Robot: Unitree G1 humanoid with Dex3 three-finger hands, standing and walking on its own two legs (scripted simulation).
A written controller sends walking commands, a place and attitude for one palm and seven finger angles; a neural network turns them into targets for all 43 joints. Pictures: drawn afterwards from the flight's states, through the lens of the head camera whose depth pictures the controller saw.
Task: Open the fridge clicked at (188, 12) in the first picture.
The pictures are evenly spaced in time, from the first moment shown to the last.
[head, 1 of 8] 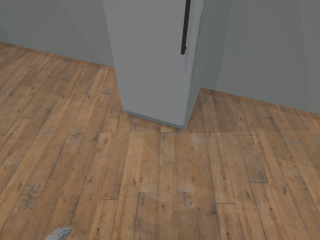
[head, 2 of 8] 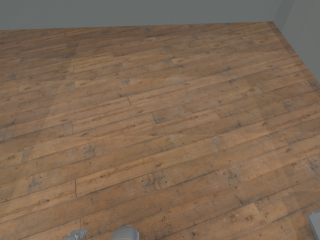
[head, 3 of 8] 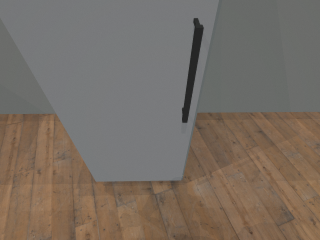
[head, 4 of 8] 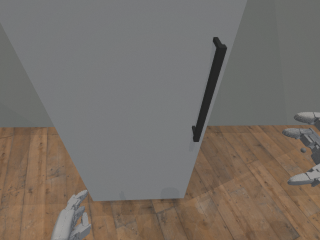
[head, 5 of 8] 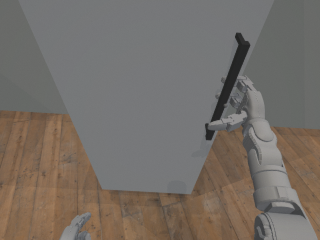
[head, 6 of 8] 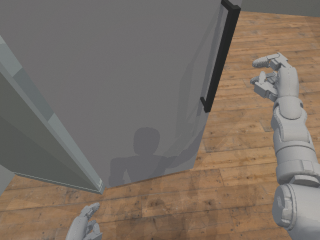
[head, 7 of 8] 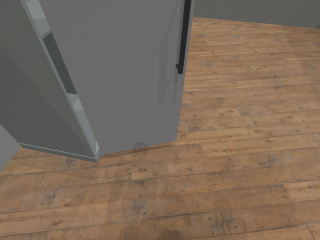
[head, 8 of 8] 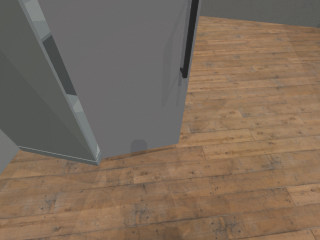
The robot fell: no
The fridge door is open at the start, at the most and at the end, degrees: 0 78 65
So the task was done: yes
